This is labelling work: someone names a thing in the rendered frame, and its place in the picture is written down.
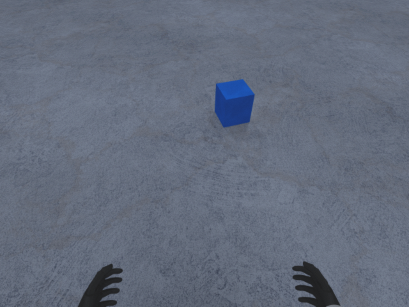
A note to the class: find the carton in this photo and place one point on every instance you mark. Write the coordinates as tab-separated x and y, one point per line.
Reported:
233	102

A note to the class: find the robot left hand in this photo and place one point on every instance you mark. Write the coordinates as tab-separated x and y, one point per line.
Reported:
94	293

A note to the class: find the robot right hand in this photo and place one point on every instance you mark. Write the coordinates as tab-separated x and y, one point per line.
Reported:
321	290

